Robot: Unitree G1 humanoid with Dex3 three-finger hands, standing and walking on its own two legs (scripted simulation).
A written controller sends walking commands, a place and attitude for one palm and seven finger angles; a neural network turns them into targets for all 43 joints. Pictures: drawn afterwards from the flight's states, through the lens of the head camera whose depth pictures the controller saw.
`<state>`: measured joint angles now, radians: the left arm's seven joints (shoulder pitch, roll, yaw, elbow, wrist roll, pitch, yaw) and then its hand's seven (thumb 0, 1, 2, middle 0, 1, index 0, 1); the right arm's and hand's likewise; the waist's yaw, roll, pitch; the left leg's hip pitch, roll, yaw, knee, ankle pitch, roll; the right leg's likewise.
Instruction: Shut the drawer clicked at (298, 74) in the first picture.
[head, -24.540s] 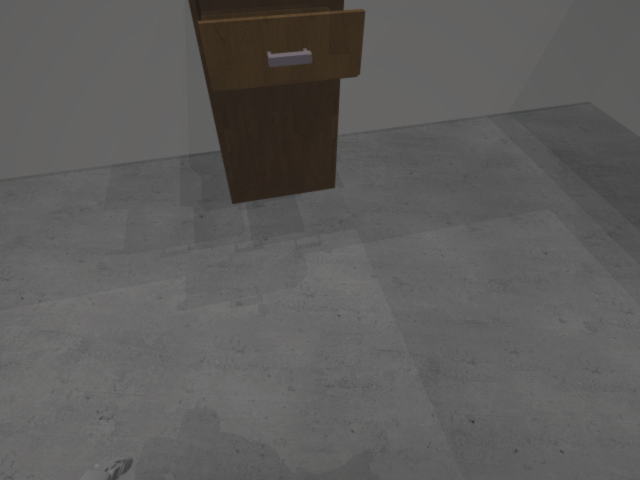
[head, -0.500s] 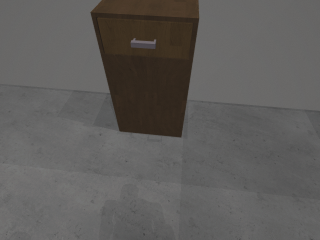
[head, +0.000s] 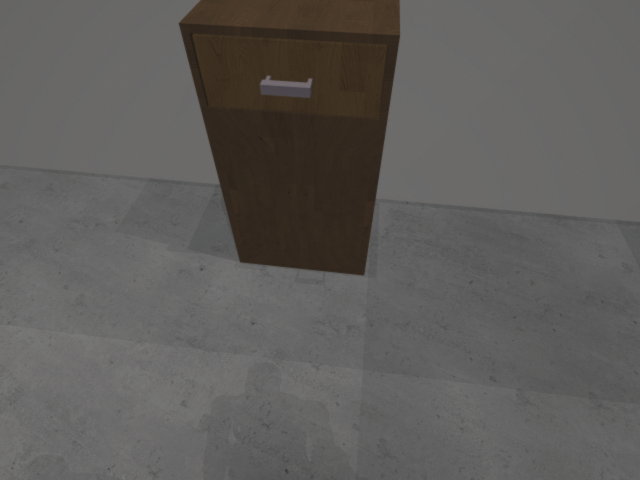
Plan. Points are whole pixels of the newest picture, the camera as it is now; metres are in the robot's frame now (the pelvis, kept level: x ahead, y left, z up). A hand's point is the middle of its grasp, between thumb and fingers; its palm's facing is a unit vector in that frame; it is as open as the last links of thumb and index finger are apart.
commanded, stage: look to check the result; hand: left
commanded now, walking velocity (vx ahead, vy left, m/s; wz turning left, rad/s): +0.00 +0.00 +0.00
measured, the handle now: (287, 84) +0.95 +0.13 +0.01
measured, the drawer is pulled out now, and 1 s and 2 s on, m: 0.00 0.00 0.00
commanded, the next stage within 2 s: stand and wait in 0.08 s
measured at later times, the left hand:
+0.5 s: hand out of the picture -0.01 +0.16 -0.18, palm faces +0.05 -0.98 -0.18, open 7.4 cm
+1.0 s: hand out of the picture +0.00 +0.16 -0.17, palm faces +0.04 -0.98 -0.19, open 7.4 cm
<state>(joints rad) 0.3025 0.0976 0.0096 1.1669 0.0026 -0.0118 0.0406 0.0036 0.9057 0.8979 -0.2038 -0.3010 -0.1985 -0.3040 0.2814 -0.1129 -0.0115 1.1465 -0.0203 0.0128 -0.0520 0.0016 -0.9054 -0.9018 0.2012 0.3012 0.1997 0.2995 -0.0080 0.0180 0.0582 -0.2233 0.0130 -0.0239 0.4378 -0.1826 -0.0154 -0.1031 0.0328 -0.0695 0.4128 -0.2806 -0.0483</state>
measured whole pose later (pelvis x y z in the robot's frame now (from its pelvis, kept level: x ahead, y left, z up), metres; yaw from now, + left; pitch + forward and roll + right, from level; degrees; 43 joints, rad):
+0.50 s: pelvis +0.00 -0.01 +0.00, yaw +0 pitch -2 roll +0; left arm 0.29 0.12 0.02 1.15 0.00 -0.01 0.04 0.00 0.91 0.90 -0.20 -0.30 -0.20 -0.30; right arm 0.28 -0.13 -0.01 1.15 -0.02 0.01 -0.05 0.00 -0.90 -0.90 0.20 0.30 0.20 0.30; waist -0.01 0.02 0.06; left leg -0.20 0.02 -0.03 0.43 -0.19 -0.02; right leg -0.08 0.04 -0.07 0.39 -0.28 -0.06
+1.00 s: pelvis +0.00 -0.01 +0.00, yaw +0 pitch -2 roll +0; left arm 0.27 0.13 0.02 1.15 0.00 -0.01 0.03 0.00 0.91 0.90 -0.20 -0.30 -0.20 -0.30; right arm 0.27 -0.15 -0.01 1.15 -0.02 0.01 -0.05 0.00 -0.90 -0.90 0.20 0.30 0.20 0.30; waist -0.01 0.02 0.06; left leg -0.20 0.03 -0.03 0.42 -0.18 -0.03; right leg -0.08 0.05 -0.07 0.38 -0.27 -0.06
